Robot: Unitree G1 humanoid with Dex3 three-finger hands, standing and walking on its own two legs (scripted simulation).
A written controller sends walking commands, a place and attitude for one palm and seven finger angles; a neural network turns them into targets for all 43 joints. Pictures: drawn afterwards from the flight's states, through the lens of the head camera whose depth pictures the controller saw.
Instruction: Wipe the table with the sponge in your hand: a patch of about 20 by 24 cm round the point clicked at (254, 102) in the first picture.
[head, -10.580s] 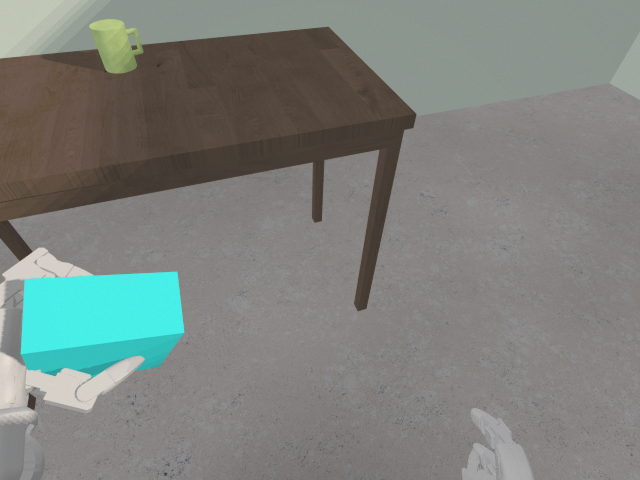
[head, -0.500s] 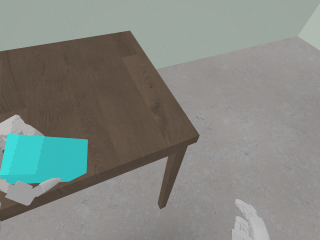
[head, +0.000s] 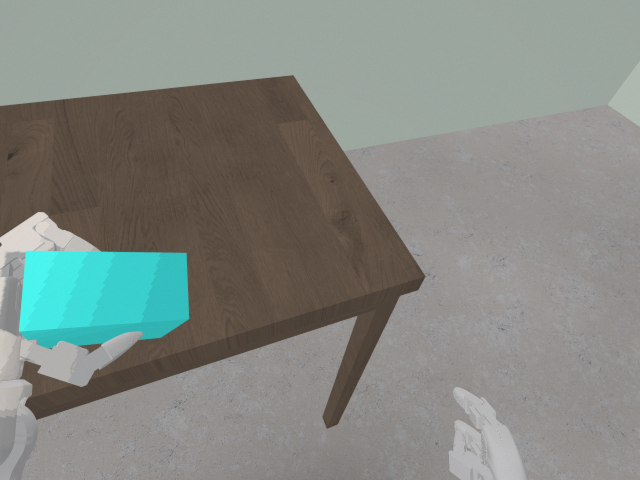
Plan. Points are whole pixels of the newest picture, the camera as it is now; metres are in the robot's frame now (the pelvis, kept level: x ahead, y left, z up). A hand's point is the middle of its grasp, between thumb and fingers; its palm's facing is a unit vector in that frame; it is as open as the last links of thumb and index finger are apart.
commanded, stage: come to a stop and stand still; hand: left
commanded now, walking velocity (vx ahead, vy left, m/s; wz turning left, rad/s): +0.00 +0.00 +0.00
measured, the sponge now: (129, 302) +0.23 +0.22 +0.14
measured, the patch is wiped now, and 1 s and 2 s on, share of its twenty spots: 0.00 0.00 0.00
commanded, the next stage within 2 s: look again from close up in 1.02 s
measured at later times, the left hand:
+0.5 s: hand (76, 325) +0.20 +0.25 +0.14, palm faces +0.35 -0.85 -0.40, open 9.8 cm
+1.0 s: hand (95, 306) +0.21 +0.23 +0.16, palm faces +0.38 -0.85 -0.36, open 9.8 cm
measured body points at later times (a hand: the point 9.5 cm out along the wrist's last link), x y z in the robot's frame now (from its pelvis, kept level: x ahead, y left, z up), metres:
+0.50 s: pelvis -0.01 +0.00 -0.01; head +0.00 +0.02 +0.44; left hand +0.18 +0.30 +0.16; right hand +0.16 -0.21 -0.08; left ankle -0.03 +0.08 -0.74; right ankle +0.06 -0.12 -0.74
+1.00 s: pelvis +0.00 -0.01 +0.00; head +0.02 +0.01 +0.45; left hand +0.19 +0.28 +0.18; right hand +0.17 -0.24 -0.07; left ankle -0.03 +0.08 -0.74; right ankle +0.06 -0.13 -0.74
